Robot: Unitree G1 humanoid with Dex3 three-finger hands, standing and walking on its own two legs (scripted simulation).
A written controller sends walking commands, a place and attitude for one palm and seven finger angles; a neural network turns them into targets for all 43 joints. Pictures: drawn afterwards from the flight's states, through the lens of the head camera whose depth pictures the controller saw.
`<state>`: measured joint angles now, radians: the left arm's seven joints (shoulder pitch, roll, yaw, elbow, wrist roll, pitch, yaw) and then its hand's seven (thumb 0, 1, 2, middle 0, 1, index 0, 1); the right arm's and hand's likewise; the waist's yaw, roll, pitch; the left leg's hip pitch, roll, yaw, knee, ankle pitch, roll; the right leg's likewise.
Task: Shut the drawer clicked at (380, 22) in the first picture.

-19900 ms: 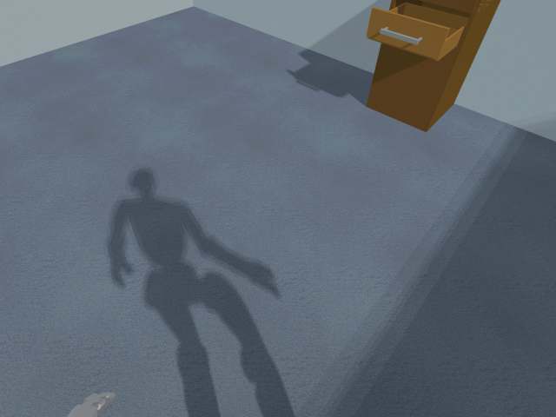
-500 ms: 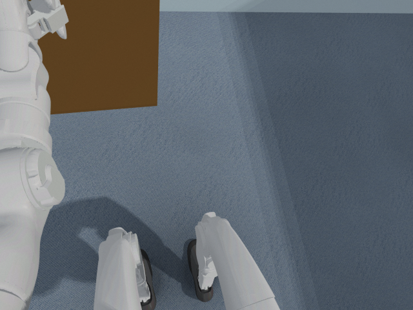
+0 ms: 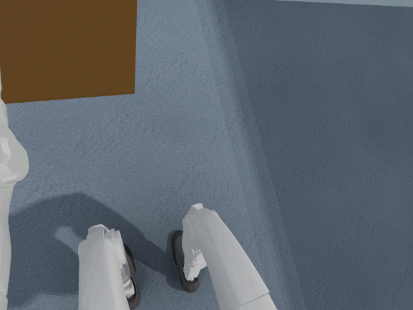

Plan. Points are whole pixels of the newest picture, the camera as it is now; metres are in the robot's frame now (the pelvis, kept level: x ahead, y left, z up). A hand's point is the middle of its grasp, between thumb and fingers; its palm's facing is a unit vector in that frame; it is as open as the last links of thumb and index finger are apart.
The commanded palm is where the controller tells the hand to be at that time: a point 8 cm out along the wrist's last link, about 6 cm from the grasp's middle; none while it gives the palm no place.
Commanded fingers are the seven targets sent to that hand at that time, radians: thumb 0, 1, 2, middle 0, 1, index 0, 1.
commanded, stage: pull the fist back off the drawer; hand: left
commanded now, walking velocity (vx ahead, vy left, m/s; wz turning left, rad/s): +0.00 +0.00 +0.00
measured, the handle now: out of the picture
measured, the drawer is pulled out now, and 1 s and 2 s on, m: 0.00 0.00 0.00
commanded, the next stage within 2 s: draw the hand back to the body in 0.62 s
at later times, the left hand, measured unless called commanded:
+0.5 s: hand out of the picture +0.63 +0.17 +0.06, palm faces +0.07 -1.00 -0.04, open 3.3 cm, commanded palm +0.60 +0.17 +0.06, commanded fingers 0.00 0.90 0.90 -1.40 -1.60 -1.40 -1.60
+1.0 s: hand out of the picture +0.52 +0.19 +0.12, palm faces +0.03 -1.00 -0.08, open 3.3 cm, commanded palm +0.49 +0.23 +0.15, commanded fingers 0.00 0.90 0.90 -1.40 -1.60 -1.40 -1.60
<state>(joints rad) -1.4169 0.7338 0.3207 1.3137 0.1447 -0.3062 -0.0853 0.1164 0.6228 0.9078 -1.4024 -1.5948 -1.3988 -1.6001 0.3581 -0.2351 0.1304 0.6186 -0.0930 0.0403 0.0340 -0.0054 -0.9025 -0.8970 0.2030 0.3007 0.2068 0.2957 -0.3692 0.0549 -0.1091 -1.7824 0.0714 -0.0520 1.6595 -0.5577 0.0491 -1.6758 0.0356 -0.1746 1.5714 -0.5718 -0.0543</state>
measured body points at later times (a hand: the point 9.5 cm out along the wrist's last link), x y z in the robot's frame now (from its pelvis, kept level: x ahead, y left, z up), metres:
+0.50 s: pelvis +0.01 +0.01 +0.01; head +0.25 +0.05 +0.40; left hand +0.62 +0.23 +0.06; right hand -0.03 -0.23 -0.08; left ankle +0.07 +0.10 -0.52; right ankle +0.07 -0.10 -0.52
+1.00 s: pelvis +0.06 +0.01 +0.10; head +0.24 +0.03 +0.51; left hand +0.51 +0.25 +0.13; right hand +0.13 -0.24 -0.03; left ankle +0.07 +0.10 -0.52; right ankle +0.07 -0.10 -0.52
